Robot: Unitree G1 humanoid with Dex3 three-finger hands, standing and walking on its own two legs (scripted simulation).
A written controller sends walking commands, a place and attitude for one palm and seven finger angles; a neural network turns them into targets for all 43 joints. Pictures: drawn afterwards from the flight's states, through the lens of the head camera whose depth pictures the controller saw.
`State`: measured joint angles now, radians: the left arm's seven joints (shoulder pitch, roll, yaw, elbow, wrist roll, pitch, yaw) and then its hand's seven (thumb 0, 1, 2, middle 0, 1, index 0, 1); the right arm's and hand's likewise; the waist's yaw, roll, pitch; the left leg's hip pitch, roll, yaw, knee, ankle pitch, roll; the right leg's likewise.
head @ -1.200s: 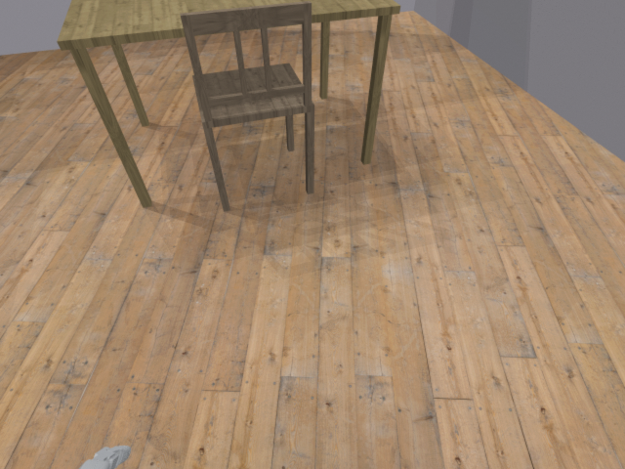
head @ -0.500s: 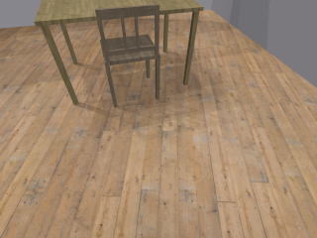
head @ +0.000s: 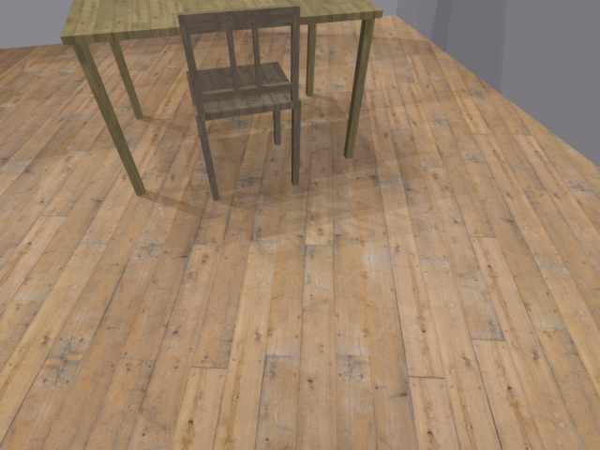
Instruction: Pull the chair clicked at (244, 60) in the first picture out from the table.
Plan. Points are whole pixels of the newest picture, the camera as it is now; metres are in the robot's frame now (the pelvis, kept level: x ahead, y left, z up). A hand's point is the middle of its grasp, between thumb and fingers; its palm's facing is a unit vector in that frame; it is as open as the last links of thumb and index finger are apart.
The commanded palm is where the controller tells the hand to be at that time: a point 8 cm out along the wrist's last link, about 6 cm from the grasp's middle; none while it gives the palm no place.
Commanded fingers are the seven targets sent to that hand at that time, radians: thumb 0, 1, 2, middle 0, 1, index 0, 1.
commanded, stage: look at it before walking up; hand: left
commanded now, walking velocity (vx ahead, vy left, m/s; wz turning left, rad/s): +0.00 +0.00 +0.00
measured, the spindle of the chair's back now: (232, 61) +1.38 +0.32 -0.12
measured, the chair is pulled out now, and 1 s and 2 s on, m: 0.00 0.00 0.00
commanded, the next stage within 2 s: walk to a spot facing it in 0.44 s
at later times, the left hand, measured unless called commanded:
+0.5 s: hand out of the picture +0.07 +0.25 -0.16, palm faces -0.02 -0.94 -0.33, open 7.4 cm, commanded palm none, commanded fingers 0.00 0.90 0.90 -0.20 -0.30 -0.20 -0.30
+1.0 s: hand out of the picture +0.05 +0.17 -0.20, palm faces +0.01 -0.98 -0.19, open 7.4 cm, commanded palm none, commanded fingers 0.00 0.90 0.90 -0.20 -0.30 -0.20 -0.30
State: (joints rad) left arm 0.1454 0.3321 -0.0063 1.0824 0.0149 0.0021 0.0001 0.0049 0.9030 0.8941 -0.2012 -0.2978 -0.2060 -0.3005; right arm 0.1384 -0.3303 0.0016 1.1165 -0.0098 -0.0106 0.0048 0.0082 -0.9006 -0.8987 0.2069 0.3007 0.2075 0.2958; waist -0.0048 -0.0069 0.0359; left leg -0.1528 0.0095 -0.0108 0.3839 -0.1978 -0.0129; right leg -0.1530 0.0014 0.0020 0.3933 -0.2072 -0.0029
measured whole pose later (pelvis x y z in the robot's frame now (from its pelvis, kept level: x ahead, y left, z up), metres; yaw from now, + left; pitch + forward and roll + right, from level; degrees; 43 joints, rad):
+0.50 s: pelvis +0.00 +0.00 +0.00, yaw +0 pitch -2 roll +0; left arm 0.15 0.34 -0.01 1.09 0.02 0.00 0.00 0.00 0.90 0.89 -0.20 -0.30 -0.21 -0.30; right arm 0.11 -0.33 0.00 1.11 -0.01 -0.01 0.00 0.01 -0.90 -0.90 0.21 0.30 0.21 0.30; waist 0.00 0.00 0.04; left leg -0.13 0.00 -0.01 0.36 -0.19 -0.01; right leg -0.13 0.00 0.00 0.37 -0.20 0.00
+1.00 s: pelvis +0.10 -0.01 -0.03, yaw -3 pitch +0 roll -1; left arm 0.42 0.16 0.03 1.10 0.03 -0.04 0.00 0.00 0.91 0.89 -0.20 -0.30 -0.20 -0.30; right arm 0.37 -0.19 -0.02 1.15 -0.02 -0.02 0.00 0.01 -0.90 -0.90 0.21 0.30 0.21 0.30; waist 0.01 0.02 0.00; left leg -0.26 0.07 0.05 0.88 -0.52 -0.01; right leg -0.16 0.05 0.03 0.64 -0.48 -0.04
